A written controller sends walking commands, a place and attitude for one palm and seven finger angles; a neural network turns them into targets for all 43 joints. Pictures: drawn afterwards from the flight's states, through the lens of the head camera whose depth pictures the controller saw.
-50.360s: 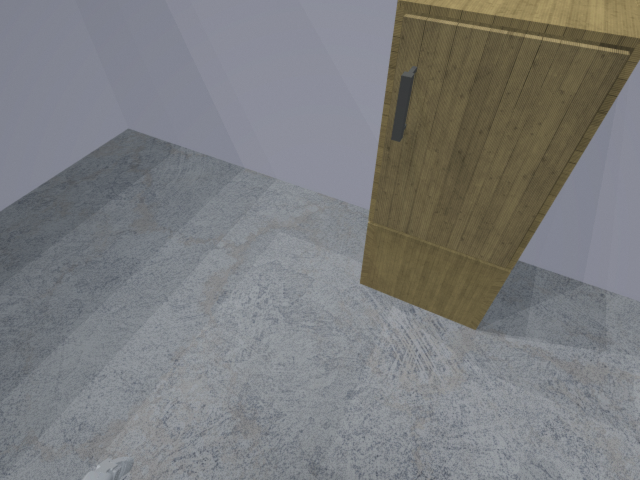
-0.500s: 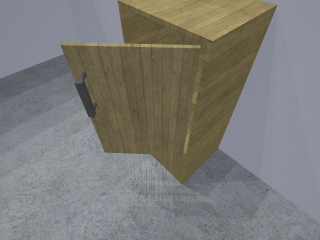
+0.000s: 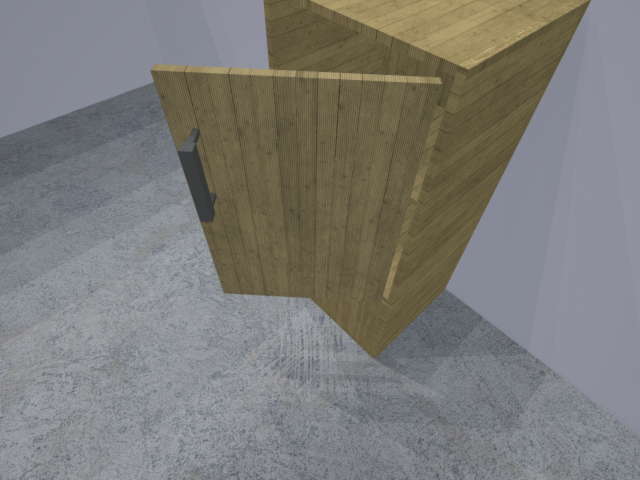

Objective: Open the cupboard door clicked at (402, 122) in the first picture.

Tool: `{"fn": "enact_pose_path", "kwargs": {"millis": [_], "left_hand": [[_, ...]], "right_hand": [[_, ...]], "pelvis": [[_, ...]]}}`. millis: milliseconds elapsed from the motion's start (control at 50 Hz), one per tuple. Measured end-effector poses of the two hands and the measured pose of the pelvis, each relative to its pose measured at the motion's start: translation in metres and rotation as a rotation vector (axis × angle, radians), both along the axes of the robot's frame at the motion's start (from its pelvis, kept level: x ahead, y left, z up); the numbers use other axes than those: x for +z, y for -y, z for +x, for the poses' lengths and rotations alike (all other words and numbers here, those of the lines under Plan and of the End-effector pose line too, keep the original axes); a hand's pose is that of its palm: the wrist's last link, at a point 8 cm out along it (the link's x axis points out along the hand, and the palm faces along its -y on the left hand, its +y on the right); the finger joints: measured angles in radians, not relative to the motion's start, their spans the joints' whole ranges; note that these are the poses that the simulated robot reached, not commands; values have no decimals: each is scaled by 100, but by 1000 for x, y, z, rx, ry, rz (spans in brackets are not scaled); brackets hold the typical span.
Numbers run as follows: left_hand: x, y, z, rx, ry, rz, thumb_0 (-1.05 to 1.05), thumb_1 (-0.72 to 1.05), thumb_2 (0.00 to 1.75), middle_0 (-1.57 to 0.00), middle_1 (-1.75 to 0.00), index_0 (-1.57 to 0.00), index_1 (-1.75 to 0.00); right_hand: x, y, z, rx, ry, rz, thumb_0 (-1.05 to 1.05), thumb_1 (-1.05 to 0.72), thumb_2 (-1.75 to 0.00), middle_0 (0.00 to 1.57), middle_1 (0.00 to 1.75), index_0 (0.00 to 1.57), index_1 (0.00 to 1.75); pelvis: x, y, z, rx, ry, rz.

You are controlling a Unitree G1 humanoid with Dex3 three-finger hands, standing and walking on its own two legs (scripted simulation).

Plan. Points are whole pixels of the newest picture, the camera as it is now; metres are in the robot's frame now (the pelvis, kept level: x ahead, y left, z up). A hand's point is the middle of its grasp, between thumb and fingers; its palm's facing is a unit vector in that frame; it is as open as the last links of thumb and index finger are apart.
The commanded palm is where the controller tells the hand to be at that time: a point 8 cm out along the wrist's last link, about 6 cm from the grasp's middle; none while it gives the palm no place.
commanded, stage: come to a stop and stand still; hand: left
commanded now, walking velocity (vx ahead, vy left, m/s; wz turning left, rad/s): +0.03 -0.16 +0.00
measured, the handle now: (201, 177) +0.55 +0.24 +0.03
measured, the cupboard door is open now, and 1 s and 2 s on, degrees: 44 44 44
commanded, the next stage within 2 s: look again from close up in 1.06 s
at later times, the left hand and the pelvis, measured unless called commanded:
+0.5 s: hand out of the picture +0.03 +0.15 -0.17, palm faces +0.03 -0.98 -0.22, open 7.2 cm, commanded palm none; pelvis +0.01 -0.03 +0.01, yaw +0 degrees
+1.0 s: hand out of the picture -0.02 +0.11 -0.17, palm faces +0.05 -0.98 -0.18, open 7.4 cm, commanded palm none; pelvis +0.00 -0.06 +0.01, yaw +1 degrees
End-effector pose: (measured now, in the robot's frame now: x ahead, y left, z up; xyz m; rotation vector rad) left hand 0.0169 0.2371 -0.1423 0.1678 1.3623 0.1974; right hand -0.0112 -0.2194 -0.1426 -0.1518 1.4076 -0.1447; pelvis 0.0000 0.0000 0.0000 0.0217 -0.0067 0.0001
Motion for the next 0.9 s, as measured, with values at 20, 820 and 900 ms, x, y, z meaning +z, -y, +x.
{"fn": "enact_pose_path", "kwargs": {"millis": [20,820,900], "left_hand": [[1,0,3,-5,2,0,1,91,90,-20,-30,-19,-30],[4,75,-35,10,-52,-59,1,92,90,-20,-30,-20,-30],[4,79,-38,11,-52,-59,1,91,90,-20,-30,-20,-30]], "right_hand": [[0,-4,-1,-2,-1,6,0,-91,-90,20,30,20,29],[2,46,4,0,-13,19,0,-91,-90,20,30,20,29],[1,46,0,-2,-19,26,0,-91,-90,20,30,20,29]], "pelvis": [[0,-1,1,0,0,0],[8,52,0,12,18,-11],[8,55,-2,12,18,-12]]}}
